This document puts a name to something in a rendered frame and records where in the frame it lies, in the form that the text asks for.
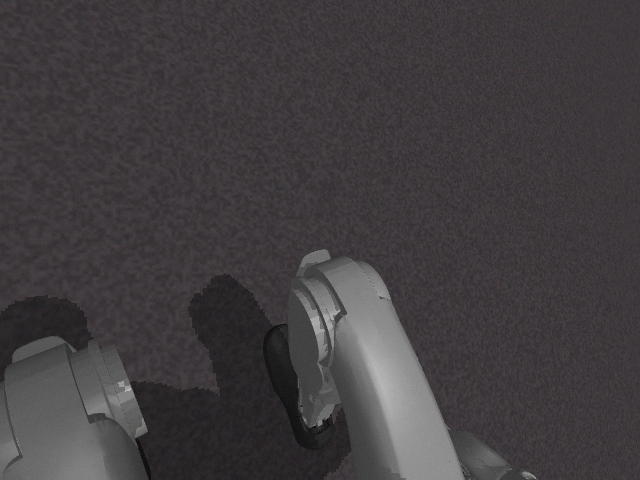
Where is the right robot hand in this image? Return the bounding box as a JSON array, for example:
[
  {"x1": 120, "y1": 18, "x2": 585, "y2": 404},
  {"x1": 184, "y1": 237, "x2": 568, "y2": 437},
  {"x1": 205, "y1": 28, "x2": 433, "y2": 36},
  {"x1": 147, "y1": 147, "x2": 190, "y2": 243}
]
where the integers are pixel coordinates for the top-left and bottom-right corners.
[{"x1": 445, "y1": 424, "x2": 514, "y2": 480}]

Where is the right robot foot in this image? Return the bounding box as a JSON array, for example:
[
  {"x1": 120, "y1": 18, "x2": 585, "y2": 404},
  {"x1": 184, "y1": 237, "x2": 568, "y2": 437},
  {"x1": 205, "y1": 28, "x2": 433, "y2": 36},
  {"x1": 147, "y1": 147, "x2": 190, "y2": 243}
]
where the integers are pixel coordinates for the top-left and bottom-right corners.
[{"x1": 263, "y1": 324, "x2": 334, "y2": 450}]

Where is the left robot foot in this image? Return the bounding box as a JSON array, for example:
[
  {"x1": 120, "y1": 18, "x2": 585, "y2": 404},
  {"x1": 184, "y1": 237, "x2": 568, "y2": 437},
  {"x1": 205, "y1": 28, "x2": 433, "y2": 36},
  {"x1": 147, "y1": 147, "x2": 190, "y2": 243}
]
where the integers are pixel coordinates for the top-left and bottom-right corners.
[{"x1": 135, "y1": 438, "x2": 151, "y2": 480}]

